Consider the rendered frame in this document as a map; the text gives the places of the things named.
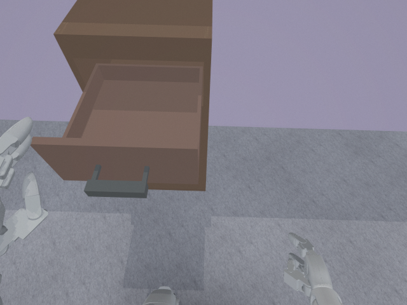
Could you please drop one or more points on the left robot hand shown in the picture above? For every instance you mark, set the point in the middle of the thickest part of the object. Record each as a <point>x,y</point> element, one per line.
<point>14,143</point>

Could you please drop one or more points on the left robot thigh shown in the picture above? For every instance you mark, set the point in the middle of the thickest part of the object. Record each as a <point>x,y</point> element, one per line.
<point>161,297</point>

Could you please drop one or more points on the drawer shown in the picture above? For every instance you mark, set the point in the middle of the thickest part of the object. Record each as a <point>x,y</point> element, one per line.
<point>130,116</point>

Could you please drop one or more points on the cabinet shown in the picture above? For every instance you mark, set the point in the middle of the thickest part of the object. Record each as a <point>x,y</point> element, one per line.
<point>142,32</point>

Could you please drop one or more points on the right robot forearm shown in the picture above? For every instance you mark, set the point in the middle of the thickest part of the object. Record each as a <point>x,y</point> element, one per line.
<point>324,296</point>

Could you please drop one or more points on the right robot hand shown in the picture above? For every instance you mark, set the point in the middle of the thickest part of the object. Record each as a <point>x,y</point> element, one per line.
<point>309,274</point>

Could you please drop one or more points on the handle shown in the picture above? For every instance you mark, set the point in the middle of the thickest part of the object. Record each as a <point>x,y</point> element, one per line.
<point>117,188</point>

